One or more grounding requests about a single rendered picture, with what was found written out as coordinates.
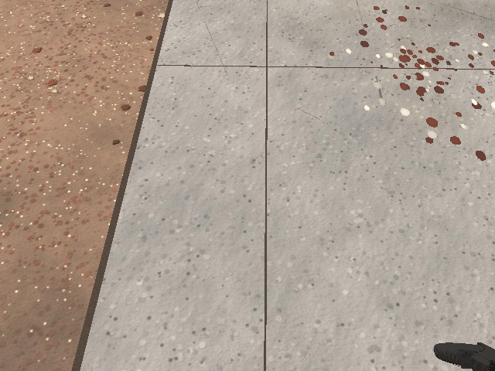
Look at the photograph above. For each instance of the robot right hand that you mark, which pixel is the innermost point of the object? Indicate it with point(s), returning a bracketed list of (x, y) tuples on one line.
[(478, 357)]

